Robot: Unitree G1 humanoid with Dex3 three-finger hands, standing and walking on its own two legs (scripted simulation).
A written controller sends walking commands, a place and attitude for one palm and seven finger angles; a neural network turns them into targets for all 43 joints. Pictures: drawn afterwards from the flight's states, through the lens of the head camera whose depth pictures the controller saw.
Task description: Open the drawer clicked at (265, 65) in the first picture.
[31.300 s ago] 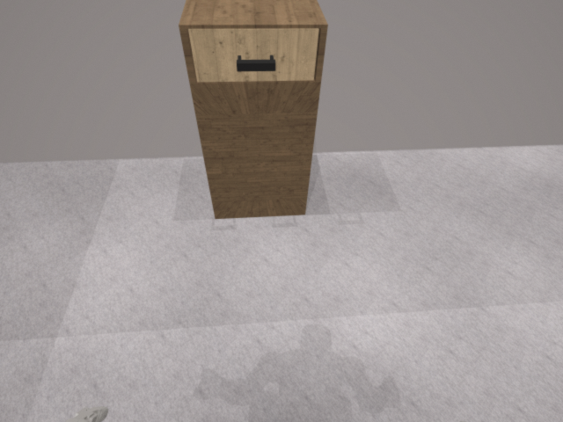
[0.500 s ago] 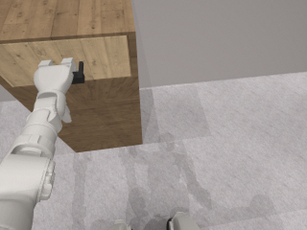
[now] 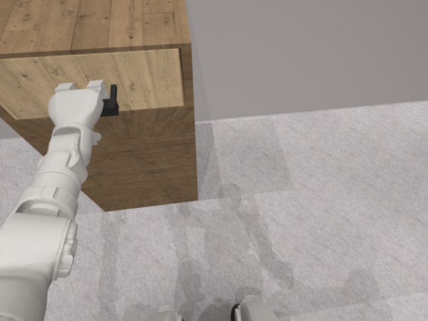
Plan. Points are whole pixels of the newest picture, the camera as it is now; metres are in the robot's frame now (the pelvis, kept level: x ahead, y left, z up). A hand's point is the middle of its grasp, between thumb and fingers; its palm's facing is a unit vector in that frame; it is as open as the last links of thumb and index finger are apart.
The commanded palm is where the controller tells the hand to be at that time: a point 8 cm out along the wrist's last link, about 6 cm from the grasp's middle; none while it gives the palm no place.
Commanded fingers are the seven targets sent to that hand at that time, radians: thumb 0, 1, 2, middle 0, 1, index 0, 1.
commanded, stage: close the thumb around the handle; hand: left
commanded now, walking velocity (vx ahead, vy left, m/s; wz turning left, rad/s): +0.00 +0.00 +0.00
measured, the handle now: (88, 100) +0.54 +0.22 +0.04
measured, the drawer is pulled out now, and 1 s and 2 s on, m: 0.00 0.04 0.14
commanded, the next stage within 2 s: pull the drawer open in 0.28 s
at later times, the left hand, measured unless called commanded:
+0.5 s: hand (89, 125) +0.50 +0.22 +0.01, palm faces -0.07 -0.03 -1.00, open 5.5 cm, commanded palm +0.46 +0.22 +0.07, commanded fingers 0.00 0.90 0.90 -0.40 -1.35 -0.40 -1.35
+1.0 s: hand (87, 139) +0.46 +0.22 +0.01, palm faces -0.06 -0.02 -1.00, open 5.5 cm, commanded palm +0.45 +0.22 +0.07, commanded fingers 0.00 0.90 0.90 -0.40 -1.35 -0.40 -1.35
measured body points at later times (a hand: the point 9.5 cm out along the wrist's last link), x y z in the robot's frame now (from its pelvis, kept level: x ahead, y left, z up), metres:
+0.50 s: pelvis +0.01 +0.00 +0.00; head +0.13 +0.00 +0.44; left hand +0.50 +0.22 +0.07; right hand +0.01 -0.27 -0.13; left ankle -0.02 +0.11 -0.70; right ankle +0.00 -0.13 -0.70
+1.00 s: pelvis +0.02 +0.00 +0.01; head +0.11 -0.01 +0.45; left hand +0.46 +0.22 +0.07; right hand +0.10 -0.27 -0.12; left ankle -0.02 +0.11 -0.70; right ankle +0.00 -0.13 -0.70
